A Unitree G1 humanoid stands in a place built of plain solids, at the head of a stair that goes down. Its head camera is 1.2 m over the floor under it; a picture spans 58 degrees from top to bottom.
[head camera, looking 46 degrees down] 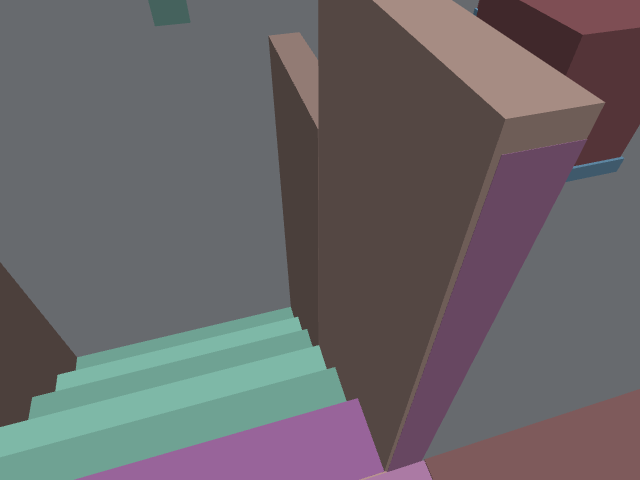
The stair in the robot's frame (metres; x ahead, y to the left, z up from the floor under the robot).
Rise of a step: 0.18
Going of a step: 0.20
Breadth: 1.20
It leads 16 degrees to the left of straight ahead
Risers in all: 6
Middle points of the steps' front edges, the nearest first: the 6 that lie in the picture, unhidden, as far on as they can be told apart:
0.37 0.46 0.00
0.56 0.52 -0.18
0.75 0.57 -0.37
0.95 0.63 -0.55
1.14 0.68 -0.73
1.33 0.74 -0.92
